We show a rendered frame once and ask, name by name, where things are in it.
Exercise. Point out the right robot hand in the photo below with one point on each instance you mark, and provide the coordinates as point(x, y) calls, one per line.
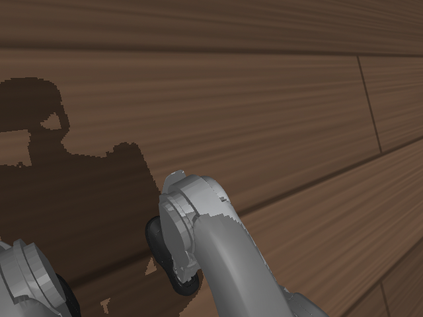
point(301, 306)

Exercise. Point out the right robot foot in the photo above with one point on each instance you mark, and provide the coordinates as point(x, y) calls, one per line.
point(154, 237)

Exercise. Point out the left robot foot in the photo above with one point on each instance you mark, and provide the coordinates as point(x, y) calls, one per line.
point(71, 301)

